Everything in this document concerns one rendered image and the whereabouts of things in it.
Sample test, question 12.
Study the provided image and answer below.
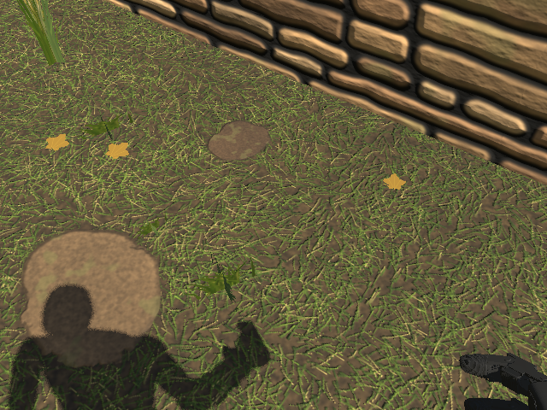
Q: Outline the right robot hand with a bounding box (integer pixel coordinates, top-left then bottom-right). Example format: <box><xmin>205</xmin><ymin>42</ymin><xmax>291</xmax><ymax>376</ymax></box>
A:
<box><xmin>459</xmin><ymin>353</ymin><xmax>547</xmax><ymax>410</ymax></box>

